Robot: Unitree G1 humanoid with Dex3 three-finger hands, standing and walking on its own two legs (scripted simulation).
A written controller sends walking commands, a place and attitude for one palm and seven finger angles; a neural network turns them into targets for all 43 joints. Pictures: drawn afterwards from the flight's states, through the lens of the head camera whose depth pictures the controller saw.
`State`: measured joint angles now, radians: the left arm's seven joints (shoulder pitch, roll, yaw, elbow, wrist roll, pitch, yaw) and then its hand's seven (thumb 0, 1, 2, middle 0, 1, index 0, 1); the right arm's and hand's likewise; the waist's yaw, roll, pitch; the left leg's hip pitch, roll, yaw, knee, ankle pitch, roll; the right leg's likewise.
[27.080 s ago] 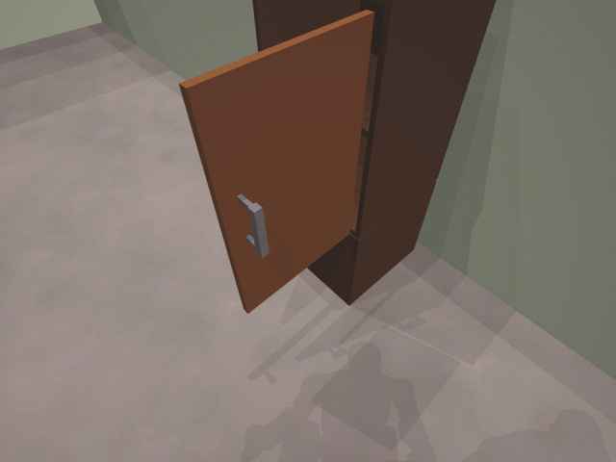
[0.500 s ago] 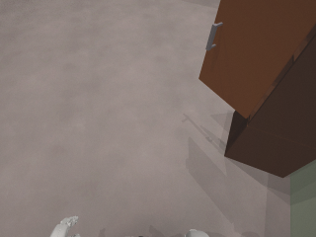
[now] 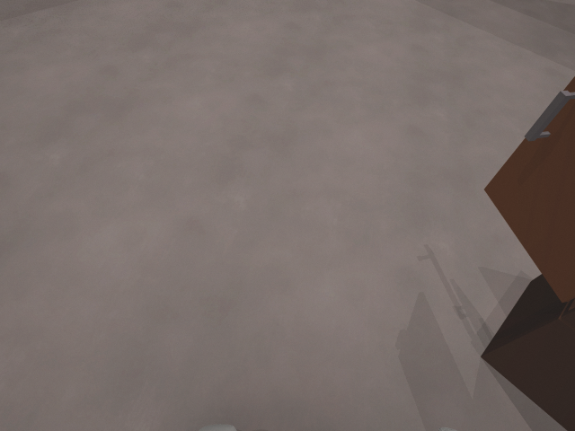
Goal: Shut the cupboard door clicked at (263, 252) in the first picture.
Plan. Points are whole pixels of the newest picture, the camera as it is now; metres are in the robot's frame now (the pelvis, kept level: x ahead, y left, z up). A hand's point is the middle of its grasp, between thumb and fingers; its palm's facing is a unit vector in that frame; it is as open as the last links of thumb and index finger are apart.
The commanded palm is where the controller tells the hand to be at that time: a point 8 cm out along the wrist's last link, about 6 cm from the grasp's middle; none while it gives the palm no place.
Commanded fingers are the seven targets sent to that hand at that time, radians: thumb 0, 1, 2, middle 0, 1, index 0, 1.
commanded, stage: walk to a spot facing it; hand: left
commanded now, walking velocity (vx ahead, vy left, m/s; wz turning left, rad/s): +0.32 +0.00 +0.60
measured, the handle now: (553, 116) +0.79 -0.56 -0.01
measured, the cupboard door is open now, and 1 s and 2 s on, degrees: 58 58 58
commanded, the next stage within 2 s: turn to face it in 0.96 s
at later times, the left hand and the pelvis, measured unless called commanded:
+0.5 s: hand (185, 361) +0.22 +0.18 -0.13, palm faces +0.26 -0.93 -0.26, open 7.4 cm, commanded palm none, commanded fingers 0.00 0.90 0.90 -0.20 -0.30 -0.20 -0.30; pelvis +0.17 -0.04 +0.01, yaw +15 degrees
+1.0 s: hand (139, 357) +0.23 +0.26 -0.17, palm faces +0.59 -0.78 -0.20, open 7.4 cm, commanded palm none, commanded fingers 0.00 0.90 0.90 -0.20 -0.30 -0.20 -0.30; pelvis +0.32 +0.08 +0.01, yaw +34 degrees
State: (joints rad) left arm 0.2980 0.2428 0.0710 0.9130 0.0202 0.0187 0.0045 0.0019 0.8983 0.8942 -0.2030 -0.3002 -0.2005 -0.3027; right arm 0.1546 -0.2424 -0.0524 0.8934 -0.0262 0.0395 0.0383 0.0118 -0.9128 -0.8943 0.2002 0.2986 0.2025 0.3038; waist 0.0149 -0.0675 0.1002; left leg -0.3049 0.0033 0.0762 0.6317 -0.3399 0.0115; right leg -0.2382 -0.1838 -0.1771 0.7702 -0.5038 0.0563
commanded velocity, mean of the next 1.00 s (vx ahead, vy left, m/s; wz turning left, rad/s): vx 0.30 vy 0.00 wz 0.56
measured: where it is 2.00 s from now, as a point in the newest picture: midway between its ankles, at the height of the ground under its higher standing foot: (229, 321)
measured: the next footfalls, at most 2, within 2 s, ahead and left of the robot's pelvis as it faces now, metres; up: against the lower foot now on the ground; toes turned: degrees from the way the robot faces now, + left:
right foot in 0.36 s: +0.26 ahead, -0.13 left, +0.00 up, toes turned +4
left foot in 0.84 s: +0.38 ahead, +0.17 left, +0.00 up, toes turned +36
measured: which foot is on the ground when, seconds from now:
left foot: down 0.00-0.36, up 0.38-0.82, down 0.84-1.00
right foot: up 0.00-0.34, down 0.36-0.84, up 0.86-1.00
